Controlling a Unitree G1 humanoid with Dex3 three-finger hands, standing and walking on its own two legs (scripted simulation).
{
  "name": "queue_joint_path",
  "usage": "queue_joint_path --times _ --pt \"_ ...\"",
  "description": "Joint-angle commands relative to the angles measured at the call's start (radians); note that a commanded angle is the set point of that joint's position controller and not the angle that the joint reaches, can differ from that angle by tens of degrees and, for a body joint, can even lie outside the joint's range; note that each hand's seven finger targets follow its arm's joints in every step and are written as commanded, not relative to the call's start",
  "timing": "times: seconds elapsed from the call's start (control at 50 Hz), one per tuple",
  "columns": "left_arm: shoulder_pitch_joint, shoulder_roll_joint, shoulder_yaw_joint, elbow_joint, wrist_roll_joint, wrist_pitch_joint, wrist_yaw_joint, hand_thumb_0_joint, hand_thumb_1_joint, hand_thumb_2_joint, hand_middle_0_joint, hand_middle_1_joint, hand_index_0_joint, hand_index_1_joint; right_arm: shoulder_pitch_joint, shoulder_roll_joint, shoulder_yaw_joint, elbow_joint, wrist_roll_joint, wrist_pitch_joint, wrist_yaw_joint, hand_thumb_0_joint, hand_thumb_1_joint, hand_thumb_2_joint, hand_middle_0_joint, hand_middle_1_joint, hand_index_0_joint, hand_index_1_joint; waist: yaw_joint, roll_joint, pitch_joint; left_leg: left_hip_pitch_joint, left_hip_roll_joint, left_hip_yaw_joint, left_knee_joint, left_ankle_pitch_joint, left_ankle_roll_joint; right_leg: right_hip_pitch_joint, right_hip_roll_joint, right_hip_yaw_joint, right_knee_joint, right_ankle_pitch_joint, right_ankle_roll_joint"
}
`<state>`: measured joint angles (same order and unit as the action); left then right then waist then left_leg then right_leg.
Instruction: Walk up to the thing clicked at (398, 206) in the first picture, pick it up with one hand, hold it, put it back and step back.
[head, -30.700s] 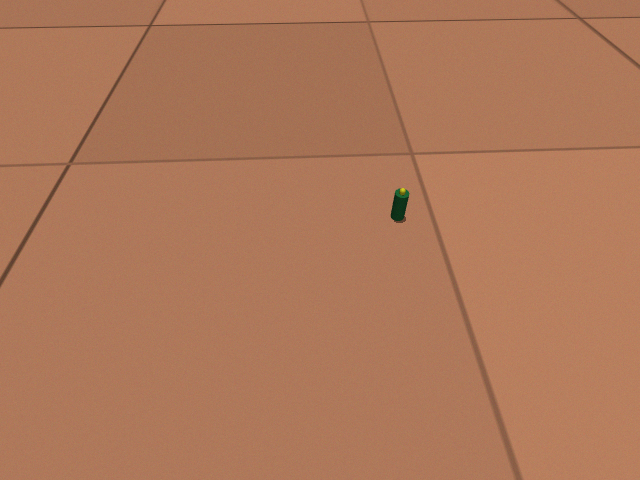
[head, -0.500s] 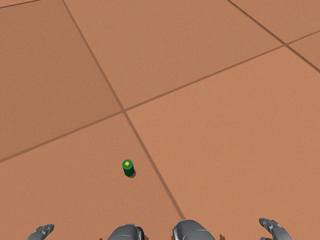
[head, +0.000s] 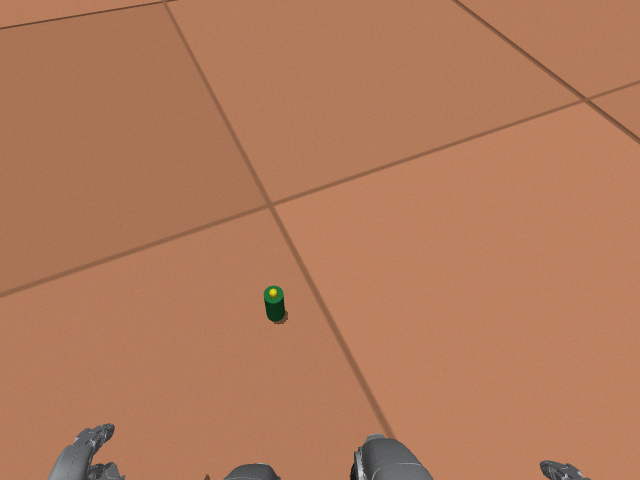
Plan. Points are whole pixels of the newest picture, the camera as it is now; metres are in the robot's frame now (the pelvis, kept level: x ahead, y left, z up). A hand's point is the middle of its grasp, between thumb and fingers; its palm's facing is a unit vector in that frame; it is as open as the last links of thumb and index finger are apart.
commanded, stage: step back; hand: left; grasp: from the side
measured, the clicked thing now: (274, 302) +0.64 +0.12 -0.67
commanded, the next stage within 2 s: none
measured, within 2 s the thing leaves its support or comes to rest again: neither
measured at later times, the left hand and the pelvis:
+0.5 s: hand out of the picture -0.10 +0.22 -0.13, palm faces -0.06 -0.91 -0.41, open 7.4 cm; pelvis -0.17 -0.04 +0.01, yaw -4 degrees
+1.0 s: hand out of the picture -0.24 +0.20 -0.15, palm faces -0.05 -0.92 -0.40, open 7.4 cm; pelvis -0.35 -0.07 -0.01, yaw -4 degrees
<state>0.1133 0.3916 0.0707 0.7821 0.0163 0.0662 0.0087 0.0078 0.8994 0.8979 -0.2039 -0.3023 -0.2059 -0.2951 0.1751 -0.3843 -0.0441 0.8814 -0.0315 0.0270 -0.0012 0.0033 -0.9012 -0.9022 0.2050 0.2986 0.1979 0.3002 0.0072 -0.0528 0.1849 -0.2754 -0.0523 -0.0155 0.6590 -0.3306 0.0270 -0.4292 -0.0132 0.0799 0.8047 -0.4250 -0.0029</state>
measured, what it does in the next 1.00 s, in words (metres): walks backwards: right foot, then left foot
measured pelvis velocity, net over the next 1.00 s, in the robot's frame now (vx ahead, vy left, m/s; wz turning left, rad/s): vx -0.35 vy -0.07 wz -0.07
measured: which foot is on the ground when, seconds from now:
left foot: down 0.00-0.38, up 0.40-0.66, down 0.68-1.00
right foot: up 0.00-0.32, down 0.34-0.68, up 0.70-0.98, down 1.00-1.00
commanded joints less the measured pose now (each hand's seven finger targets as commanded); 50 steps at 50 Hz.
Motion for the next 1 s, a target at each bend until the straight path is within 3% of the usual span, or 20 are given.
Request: queue_joint_path --times 0.0,0.04,0.2,0.3,0.32,0.34,0.36,0.38,0.42,0.54,0.6,0.62,0.64,0.66,0.68,0.7,0.76,0.88,0.96,0.98 --pt "0.014 0.173 0.066 -0.073 -0.012 -0.014 0.024 0.000 0.900 0.900 -0.200 -0.300 -0.200 -0.300 -0.050 -0.287 -0.070 -0.095 -0.004 -0.042 -0.025 0.000 -0.900 -0.900 0.200 0.300 0.200 0.300 0.003 0.142 -0.182 0.013 0.345 -0.338 -0.272 0.491 0.204 -0.058 0.113 0.161 0.441 -0.138 -0.031" --pt "0.103 0.192 0.074 -0.037 -0.010 -0.014 0.019 0.000 0.900 0.900 -0.200 -0.300 -0.200 -0.300 -0.081 -0.262 -0.070 -0.113 0.001 -0.042 -0.034 0.000 -0.900 -0.900 0.200 0.300 0.200 0.300 0.033 0.175 -0.184 0.020 0.317 -0.262 -0.244 0.479 0.196 -0.062 0.112 0.130 0.512 -0.069 -0.017" --pt "0.082 0.172 0.071 -0.051 0.002 -0.021 0.003 0.000 0.900 0.900 -0.200 -0.300 -0.200 -0.300 0.005 -0.265 -0.078 -0.131 -0.003 -0.029 -0.036 0.000 -0.900 -0.900 0.200 0.300 0.200 0.300 -0.051 0.215 -0.231 0.153 0.312 -0.241 -0.222 0.353 0.227 -0.005 0.065 0.032 0.168 -0.104 0.042" --pt "0.296 0.158 0.079 0.058 0.004 -0.028 -0.014 0.000 0.900 0.900 -0.200 -0.300 -0.200 -0.300 -0.084 -0.294 -0.086 -0.152 0.002 -0.002 -0.030 0.000 -0.900 -0.900 0.200 0.300 0.200 0.300 0.042 0.260 -0.297 -0.019 0.265 -0.179 -0.157 0.157 0.128 0.297 0.024 -0.083 -0.360 0.100 -0.025" --pt "0.267 0.195 0.089 0.050 0.022 -0.036 -0.013 0.000 0.900 0.900 -0.200 -0.300 -0.200 -0.300 -0.055 -0.246 -0.071 -0.147 0.012 0.003 -0.028 0.000 -0.900 -0.900 0.200 0.300 0.200 0.300 0.026 0.164 -0.261 -0.149 0.194 -0.144 -0.069 0.070 0.069 0.339 -0.011 0.008 -0.398 0.102 -0.038" --pt "0.233 0.299 0.116 0.014 0.036 -0.037 -0.013 0.000 0.900 0.900 -0.200 -0.300 -0.200 -0.300 -0.080 -0.178 -0.055 -0.179 0.026 -0.003 -0.030 0.000 -0.900 -0.900 0.200 0.300 0.200 0.300 0.045 -0.130 -0.194 -0.353 -0.003 -0.078 0.127 -0.127 -0.006 0.284 -0.222 0.357 -0.473 0.028 -0.134" --pt "0.132 0.399 0.128 -0.037 0.034 -0.031 -0.008 0.000 0.900 0.900 -0.200 -0.300 -0.200 -0.300 -0.113 -0.204 -0.070 -0.178 0.023 -0.001 -0.048 0.000 -0.900 -0.900 0.200 0.300 0.200 0.300 0.074 -0.265 -0.131 -0.259 -0.027 -0.093 0.385 -0.277 -0.040 -0.017 -0.415 0.532 -0.572 -0.020 -0.292" --pt "0.065 0.356 0.113 -0.064 0.030 -0.038 -0.005 0.000 0.900 0.900 -0.200 -0.300 -0.200 -0.300 -0.102 -0.233 -0.078 -0.158 0.024 0.002 -0.049 0.000 -0.900 -0.900 0.200 0.300 0.200 0.300 0.041 -0.185 -0.076 -0.223 -0.008 -0.166 0.500 -0.244 -0.045 -0.110 -0.407 0.472 -0.570 0.004 -0.297" --pt "-0.067 0.249 0.083 -0.078 0.031 -0.044 0.005 0.000 0.900 0.900 -0.200 -0.300 -0.200 -0.300 0.005 -0.209 -0.066 -0.109 0.032 -0.005 -0.044 0.000 -0.900 -0.900 0.200 0.300 0.200 0.300 -0.052 -0.082 -0.079 -0.238 -0.070 -0.151 0.541 -0.133 -0.028 -0.013 -0.223 0.167 -0.425 0.284 -0.186" --pt "0.075 0.216 0.080 -0.082 0.033 -0.041 0.026 0.000 0.900 0.900 -0.200 -0.300 -0.200 -0.300 -0.004 -0.173 -0.046 -0.121 0.017 -0.025 -0.039 0.000 -0.900 -0.900 0.200 0.300 0.200 0.300 0.047 -0.140 -0.199 -0.251 -0.006 -0.058 0.236 -0.189 -0.042 0.359 -0.233 0.128 -0.282 0.609 -0.199" --pt "0.062 0.222 0.070 -0.092 0.014 -0.025 0.023 0.000 0.900 0.900 -0.200 -0.300 -0.200 -0.300 0.056 -0.161 -0.050 -0.091 0.010 -0.030 -0.034 0.000 -0.900 -0.900 0.200 0.300 0.200 0.300 0.022 -0.130 -0.224 -0.097 0.005 0.028 -0.094 -0.053 -0.024 0.350 -0.204 0.097 -0.183 0.629 -0.169" --pt "0.034 0.221 0.068 -0.101 0.005 -0.017 0.019 0.000 0.900 0.900 -0.200 -0.300 -0.200 -0.300 0.114 -0.159 -0.053 -0.071 0.007 -0.032 -0.034 0.000 -0.900 -0.900 0.200 0.300 0.200 0.300 -0.005 -0.104 -0.255 -0.017 0.005 0.062 -0.254 0.106 -0.021 0.336 -0.194 0.078 -0.126 0.593 -0.144" --pt "0.053 0.184 0.050 -0.105 0.005 -0.010 0.015 0.000 0.900 0.900 -0.200 -0.300 -0.200 -0.300 0.108 -0.194 -0.068 -0.071 -0.001 -0.036 -0.037 0.000 -0.900 -0.900 0.200 0.300 0.200 0.300 0.007 -0.056 -0.267 0.085 0.070 -0.044 -0.279 0.207 0.002 0.212 -0.170 0.080 -0.092 0.465 -0.102" --pt "0.096 0.141 0.040 -0.104 0.001 -0.008 0.010 0.000 0.900 0.900 -0.200 -0.300 -0.200 -0.300 0.076 -0.282 -0.089 -0.081 -0.013 -0.036 -0.036 0.000 -0.900 -0.900 0.200 0.300 0.200 0.300 0.030 0.150 -0.268 0.186 0.284 -0.333 -0.293 0.351 0.082 -0.004 -0.042 0.008 0.042 0.176 -0.048" --pt "0.006 0.180 0.057 -0.119 -0.009 -0.008 0.023 0.000 0.900 0.900 -0.200 -0.300 -0.200 -0.300 0.046 -0.391 -0.103 -0.104 0.001 -0.031 -0.027 0.000 -0.900 -0.900 0.200 0.300 0.200 0.300 -0.031 0.287 -0.253 0.021 0.455 -0.502 -0.305 0.478 0.253 0.000 0.064 -0.020 0.227 -0.235 -0.017" --pt "-0.018 0.203 0.069 -0.097 0.004 -0.003 0.030 0.000 0.900 0.900 -0.200 -0.300 -0.200 -0.300 0.034 -0.367 -0.106 -0.101 -0.002 -0.036 -0.031 0.000 -0.900 -0.900 0.200 0.300 0.200 0.300 -0.039 0.222 -0.208 -0.082 0.473 -0.525 -0.319 0.423 0.286 0.027 0.069 0.094 0.385 -0.234 -0.016" --pt "0.070 0.191 0.069 -0.046 -0.011 0.001 0.020 0.000 0.900 0.900 -0.200 -0.300 -0.200 -0.300 -0.066 -0.267 -0.066 -0.112 -0.005 -0.035 -0.043 0.000 -0.900 -0.900 0.200 0.300 0.200 0.300 0.036 0.141 -0.177 -0.053 0.331 -0.256 -0.241 0.463 0.207 -0.019 0.091 0.118 0.511 -0.094 -0.020" --pt "0.070 0.169 0.060 -0.035 0.001 -0.022 0.003 0.000 0.900 0.900 -0.200 -0.300 -0.200 -0.300 -0.018 -0.258 -0.073 -0.118 -0.014 -0.015 -0.035 0.000 -0.900 -0.900 0.200 0.300 0.200 0.300 -0.025 0.234 -0.225 0.116 0.308 -0.225 -0.200 0.350 0.210 0.018 0.037 0.005 0.089 -0.112 0.024" --pt "0.241 0.162 0.059 0.083 0.006 -0.049 0.002 0.000 0.900 0.900 -0.200 -0.300 -0.200 -0.300 -0.084 -0.277 -0.072 -0.117 0.006 0.015 -0.022 0.000 -0.900 -0.900 0.200 0.300 0.200 0.300 0.042 0.257 -0.303 0.008 0.249 -0.146 -0.104 0.147 0.127 0.275 0.038 -0.103 -0.397 0.099 -0.023" --pt "0.219 0.206 0.073 0.089 0.025 -0.058 0.004 0.000 0.900 0.900 -0.200 -0.300 -0.200 -0.300 -0.057 -0.218 -0.057 -0.115 0.006 0.019 -0.018 0.000 -0.900 -0.900 0.200 0.300 0.200 0.300 0.023 0.141 -0.254 -0.166 0.171 -0.099 0.003 0.012 0.072 0.345 -0.009 0.020 -0.423 0.077 -0.041"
